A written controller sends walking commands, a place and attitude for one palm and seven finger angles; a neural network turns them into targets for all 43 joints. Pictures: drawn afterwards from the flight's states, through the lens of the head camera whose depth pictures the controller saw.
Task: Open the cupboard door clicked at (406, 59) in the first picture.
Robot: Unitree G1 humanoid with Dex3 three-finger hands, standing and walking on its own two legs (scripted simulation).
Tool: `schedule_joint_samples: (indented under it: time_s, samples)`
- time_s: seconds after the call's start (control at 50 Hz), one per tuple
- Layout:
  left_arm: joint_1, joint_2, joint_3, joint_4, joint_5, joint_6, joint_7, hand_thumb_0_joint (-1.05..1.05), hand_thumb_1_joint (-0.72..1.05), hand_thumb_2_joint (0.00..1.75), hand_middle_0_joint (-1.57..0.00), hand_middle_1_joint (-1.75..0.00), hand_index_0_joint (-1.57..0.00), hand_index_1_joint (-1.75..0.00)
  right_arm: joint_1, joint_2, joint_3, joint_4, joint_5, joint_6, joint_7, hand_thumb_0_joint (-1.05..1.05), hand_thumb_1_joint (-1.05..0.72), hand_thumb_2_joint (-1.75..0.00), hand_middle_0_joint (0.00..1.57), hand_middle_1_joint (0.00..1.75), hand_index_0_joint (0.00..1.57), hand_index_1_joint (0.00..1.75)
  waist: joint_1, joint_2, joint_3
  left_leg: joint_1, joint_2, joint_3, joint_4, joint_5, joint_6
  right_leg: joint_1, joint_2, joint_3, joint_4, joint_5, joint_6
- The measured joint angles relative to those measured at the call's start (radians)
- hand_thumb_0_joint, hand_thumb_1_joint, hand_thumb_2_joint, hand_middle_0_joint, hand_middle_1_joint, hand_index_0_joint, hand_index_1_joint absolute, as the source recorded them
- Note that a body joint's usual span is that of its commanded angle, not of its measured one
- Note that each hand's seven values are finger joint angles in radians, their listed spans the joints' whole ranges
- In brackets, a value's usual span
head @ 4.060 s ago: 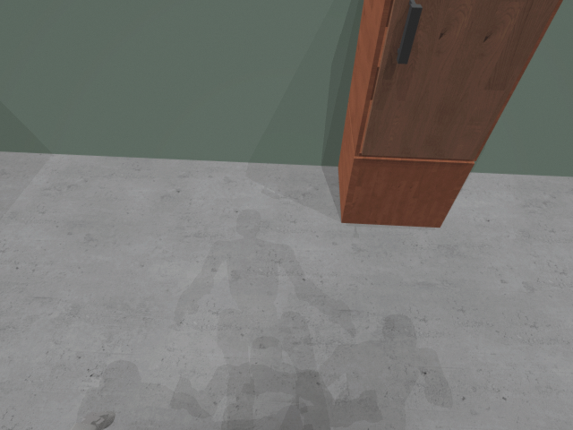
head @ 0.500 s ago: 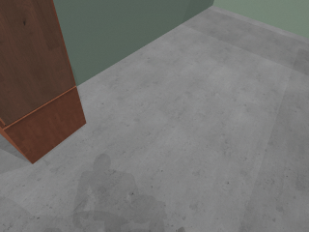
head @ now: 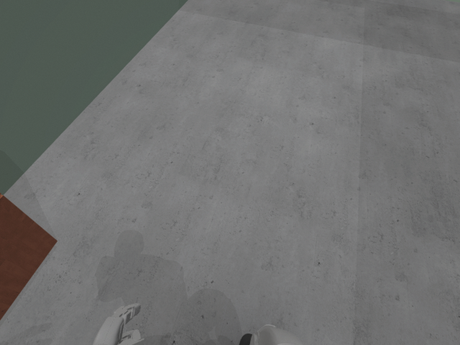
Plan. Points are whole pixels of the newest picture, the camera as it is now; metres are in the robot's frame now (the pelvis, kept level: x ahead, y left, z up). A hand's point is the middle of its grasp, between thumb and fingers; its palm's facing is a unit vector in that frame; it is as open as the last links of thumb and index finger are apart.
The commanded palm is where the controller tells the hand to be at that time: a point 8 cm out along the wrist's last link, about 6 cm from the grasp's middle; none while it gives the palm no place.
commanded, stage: walk to a spot facing it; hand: left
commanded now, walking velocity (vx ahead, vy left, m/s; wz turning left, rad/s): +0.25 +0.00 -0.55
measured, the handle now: out of the picture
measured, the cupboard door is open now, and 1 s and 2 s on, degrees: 0 0 0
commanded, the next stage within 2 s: turn to face it in 0.06 s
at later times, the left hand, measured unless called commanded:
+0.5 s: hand (109, 306) +0.21 +0.25 -0.17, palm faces +0.04 -0.98 -0.17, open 7.4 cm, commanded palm none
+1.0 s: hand (102, 296) +0.22 +0.25 -0.12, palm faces +0.25 -0.92 -0.30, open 7.3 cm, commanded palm none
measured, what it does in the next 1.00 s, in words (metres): walks ahead: left foot, then right foot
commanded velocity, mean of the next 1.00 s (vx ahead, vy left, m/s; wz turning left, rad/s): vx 0.03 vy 0.00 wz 0.45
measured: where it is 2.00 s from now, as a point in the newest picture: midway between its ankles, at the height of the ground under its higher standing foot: outside the picture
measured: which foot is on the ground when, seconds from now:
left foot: up 0.00-0.36, down 0.38-0.98, up 1.00-1.00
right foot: down 0.00-0.40, up 0.42-0.96, down 0.98-1.00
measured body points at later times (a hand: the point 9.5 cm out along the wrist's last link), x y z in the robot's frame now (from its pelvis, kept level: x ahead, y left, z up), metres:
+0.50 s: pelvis +0.17 +0.07 +0.02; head +0.18 +0.10 +0.46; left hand +0.21 +0.30 -0.15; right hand +0.27 -0.16 -0.11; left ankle +0.26 +0.14 -0.71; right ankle +0.09 -0.07 -0.66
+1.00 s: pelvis +0.17 +0.03 +0.02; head +0.19 +0.01 +0.47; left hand +0.21 +0.30 -0.10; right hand +0.25 -0.22 -0.13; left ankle +0.25 +0.14 -0.70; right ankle +0.17 -0.09 -0.71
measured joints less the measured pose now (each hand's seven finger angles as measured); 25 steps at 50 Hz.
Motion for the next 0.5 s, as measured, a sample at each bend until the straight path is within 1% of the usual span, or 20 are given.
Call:
schedule_joint_samples:
  time_s: [0.02,0.04,0.06,0.08,0.1,0.14,0.2,0.26,0.3,0.34,0.36,0.38,0.4,0.42,0.44,0.46,0.5]
  samples:
    - [0.007,0.004,-0.001,-0.002,-0.009,-0.009,0.006,0.00,0.91,0.90,-0.20,-0.29,-0.20,-0.29,-0.027,-0.007,-0.001,-0.005,0.003,0.009,-0.001,0.01,-0.91,-0.89,0.21,0.30,0.20,0.30,0.004,0.001,0.007,-0.084,-0.009,-0.092,0.175,-0.002,-0.002,0.005,0.009,0.008,0.031,-0.040,-0.003]
    - [0.019,0.008,-0.003,-0.001,-0.014,-0.010,0.012,0.00,0.91,0.90,-0.20,-0.29,-0.20,-0.29,-0.059,-0.014,-0.005,-0.016,0.003,0.015,-0.002,0.01,-0.91,-0.89,0.21,0.30,0.20,0.30,0.004,0.001,0.010,-0.162,-0.022,-0.166,0.307,0.020,-0.004,0.024,0.018,0.016,0.035,-0.073,-0.001]
    - [0.034,0.012,-0.003,0.003,-0.018,-0.009,0.018,0.00,0.91,0.90,-0.20,-0.29,-0.20,-0.29,-0.093,-0.023,-0.010,-0.032,0.001,0.018,-0.004,0.01,-0.91,-0.89,0.21,0.30,0.20,0.30,0.006,0.001,0.009,-0.232,-0.028,-0.216,0.387,0.054,-0.005,0.048,0.027,0.027,0.020,-0.091,0.003]
    - [0.052,0.014,-0.003,0.010,-0.020,-0.007,0.024,0.00,0.91,0.90,-0.20,-0.29,-0.20,-0.29,-0.131,-0.033,-0.013,-0.051,-0.002,0.020,-0.006,0.01,-0.91,-0.89,0.21,0.30,0.20,0.30,0.008,0.003,0.005,-0.294,-0.028,-0.250,0.419,0.086,-0.007,0.073,0.036,0.040,-0.006,-0.094,0.011]
    - [0.071,0.015,-0.004,0.019,-0.018,-0.006,0.029,0.00,0.91,0.90,-0.20,-0.29,-0.20,-0.29,-0.170,-0.043,-0.015,-0.074,-0.006,0.020,-0.007,0.01,-0.91,-0.89,0.21,0.30,0.20,0.30,0.009,0.005,-0.002,-0.351,-0.023,-0.272,0.416,0.111,-0.009,0.094,0.043,0.054,-0.036,-0.084,0.022]
    - [0.108,0.015,-0.006,0.039,-0.013,-0.004,0.034,0.00,0.91,0.90,-0.20,-0.29,-0.20,-0.29,-0.245,-0.061,-0.019,-0.122,-0.011,0.018,-0.009,0.01,-0.91,-0.89,0.20,0.30,0.20,0.30,0.010,0.010,-0.018,-0.444,-0.012,-0.298,0.352,0.143,-0.018,0.128,0.053,0.084,-0.088,-0.072,0.025]
    - [0.151,0.010,-0.008,0.064,-0.007,-0.001,0.035,0.00,0.91,0.90,-0.21,-0.29,-0.20,-0.29,-0.339,-0.082,-0.020,-0.183,-0.012,0.009,-0.006,0.01,-0.91,-0.89,0.20,0.30,0.19,0.30,0.018,0.021,-0.038,-0.531,-0.008,-0.318,0.212,0.192,-0.032,0.169,0.054,0.122,-0.138,-0.070,0.035]
    - [0.174,0.005,-0.013,0.078,-0.005,-0.002,0.038,0.00,0.91,0.90,-0.21,-0.29,-0.20,-0.29,-0.400,-0.094,-0.015,-0.208,-0.010,0.004,-0.002,0.01,-0.91,-0.89,0.20,0.30,0.19,0.30,0.031,0.030,-0.049,-0.551,-0.022,-0.318,0.066,0.246,-0.032,0.214,0.049,0.139,-0.166,-0.085,0.055]
    - [0.181,0.004,-0.017,0.086,-0.005,-0.003,0.044,0.01,0.91,0.90,-0.21,-0.30,-0.20,-0.29,-0.417,-0.095,-0.010,-0.204,-0.007,0.001,0.003,0.00,-0.91,-0.89,0.20,0.30,0.19,0.30,0.043,0.028,-0.054,-0.522,-0.042,-0.303,-0.050,0.275,-0.025,0.250,0.041,0.137,-0.173,-0.107,0.070]
    - [0.185,0.004,-0.022,0.092,-0.007,-0.004,0.050,0.01,0.91,0.90,-0.21,-0.30,-0.20,-0.30,-0.417,-0.093,-0.003,-0.187,-0.004,0.000,0.005,0.00,-0.91,-0.89,0.20,0.30,0.19,0.30,0.055,0.026,-0.060,-0.468,-0.070,-0.289,-0.160,0.306,-0.015,0.289,0.033,0.124,-0.170,-0.137,0.087]
    - [0.188,0.004,-0.024,0.095,-0.008,-0.003,0.053,0.01,0.91,0.90,-0.21,-0.30,-0.20,-0.30,-0.411,-0.090,0.001,-0.177,-0.003,0.000,0.007,0.00,-0.91,-0.89,0.20,0.30,0.19,0.30,0.059,0.025,-0.063,-0.431,-0.085,-0.283,-0.218,0.335,-0.009,0.307,0.029,0.115,-0.163,-0.157,0.097]
    - [0.193,0.004,-0.026,0.096,-0.009,-0.001,0.057,0.01,0.91,0.90,-0.21,-0.30,-0.20,-0.30,-0.401,-0.088,0.005,-0.168,-0.004,-0.002,0.009,0.00,-0.91,-0.89,0.20,0.30,0.19,0.30,0.063,0.024,-0.067,-0.388,-0.099,-0.279,-0.282,0.390,-0.003,0.320,0.025,0.106,-0.142,-0.184,0.108]
    - [0.195,0.008,-0.026,0.097,-0.011,0.003,0.060,0.00,0.91,0.90,-0.21,-0.30,-0.20,-0.30,-0.392,-0.080,0.008,-0.159,-0.007,-0.005,0.011,0.00,-0.91,-0.89,0.20,0.30,0.19,0.30,0.064,0.011,-0.071,-0.363,-0.117,-0.275,-0.304,0.374,0.043,0.319,0.011,0.099,-0.102,-0.216,0.118]
    - [0.189,0.016,-0.024,0.099,-0.015,0.010,0.063,0.00,0.91,0.90,-0.21,-0.30,-0.20,-0.30,-0.387,-0.068,0.012,-0.151,-0.010,-0.003,0.013,0.00,-0.91,-0.89,0.20,0.30,0.19,0.30,0.068,-0.014,-0.067,-0.361,-0.139,-0.269,-0.286,0.342,0.079,0.302,-0.011,0.098,-0.033,-0.254,0.125]
    - [0.184,0.020,-0.024,0.100,-0.018,0.018,0.068,0.00,0.91,0.90,-0.20,-0.29,-0.20,-0.29,-0.383,-0.057,0.019,-0.145,-0.012,0.001,0.013,0.00,-0.91,-0.89,0.20,0.30,0.19,0.30,0.074,-0.030,-0.062,-0.358,-0.153,-0.263,-0.274,0.317,0.102,0.271,-0.019,0.111,0.059,-0.315,0.133]
    - [0.180,0.021,-0.024,0.101,-0.019,0.027,0.071,0.00,0.91,0.90,-0.20,-0.29,-0.20,-0.29,-0.378,-0.049,0.025,-0.141,-0.012,0.007,0.012,0.00,-0.91,-0.89,0.20,0.30,0.19,0.30,0.076,-0.035,-0.059,-0.351,-0.161,-0.260,-0.275,0.304,0.114,0.233,-0.020,0.123,0.158,-0.358,0.140]
    - [0.171,0.020,-0.022,0.103,-0.016,0.040,0.068,0.00,0.91,0.90,-0.20,-0.29,-0.20,-0.29,-0.365,-0.038,0.029,-0.139,-0.012,0.021,0.008,0.00,-0.91,-0.89,0.20,0.30,0.20,0.30,0.070,-0.030,-0.056,-0.335,-0.174,-0.265,-0.309,0.315,0.123,0.157,-0.025,0.131,0.315,-0.372,0.149]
